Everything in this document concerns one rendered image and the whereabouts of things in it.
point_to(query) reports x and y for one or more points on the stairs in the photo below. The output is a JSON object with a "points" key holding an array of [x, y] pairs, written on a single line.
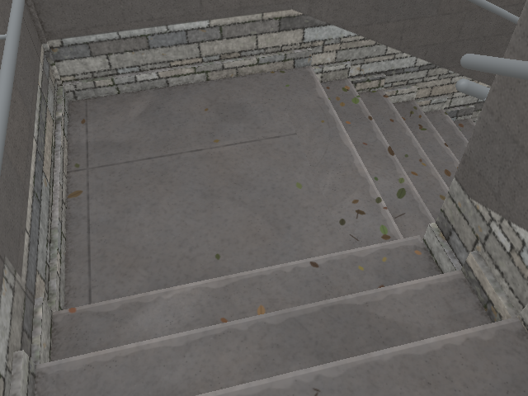
{"points": [[412, 156], [379, 320]]}

